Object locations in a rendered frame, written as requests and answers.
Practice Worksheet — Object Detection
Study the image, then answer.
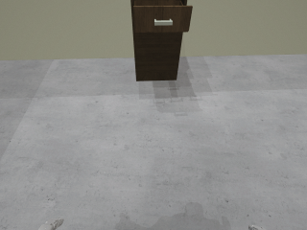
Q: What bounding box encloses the left robot hand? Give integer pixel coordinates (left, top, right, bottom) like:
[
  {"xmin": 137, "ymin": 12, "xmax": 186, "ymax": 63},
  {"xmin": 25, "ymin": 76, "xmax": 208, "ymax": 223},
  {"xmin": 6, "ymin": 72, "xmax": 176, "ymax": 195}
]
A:
[{"xmin": 37, "ymin": 218, "xmax": 64, "ymax": 230}]

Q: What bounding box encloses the cabinet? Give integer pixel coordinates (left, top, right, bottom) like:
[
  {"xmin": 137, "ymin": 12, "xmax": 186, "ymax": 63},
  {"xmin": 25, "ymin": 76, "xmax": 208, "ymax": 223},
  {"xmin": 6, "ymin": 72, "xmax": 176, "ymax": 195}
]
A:
[{"xmin": 130, "ymin": 0, "xmax": 187, "ymax": 81}]

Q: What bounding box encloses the handle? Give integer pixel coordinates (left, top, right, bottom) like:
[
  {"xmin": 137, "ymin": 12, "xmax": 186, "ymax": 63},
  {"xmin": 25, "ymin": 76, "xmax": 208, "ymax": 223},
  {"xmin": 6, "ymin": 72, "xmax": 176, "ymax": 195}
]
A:
[{"xmin": 154, "ymin": 18, "xmax": 173, "ymax": 26}]

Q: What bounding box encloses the drawer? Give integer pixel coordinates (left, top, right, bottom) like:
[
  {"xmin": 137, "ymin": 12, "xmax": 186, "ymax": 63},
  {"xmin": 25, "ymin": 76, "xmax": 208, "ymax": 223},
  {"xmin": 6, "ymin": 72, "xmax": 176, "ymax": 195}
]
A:
[{"xmin": 133, "ymin": 0, "xmax": 193, "ymax": 33}]

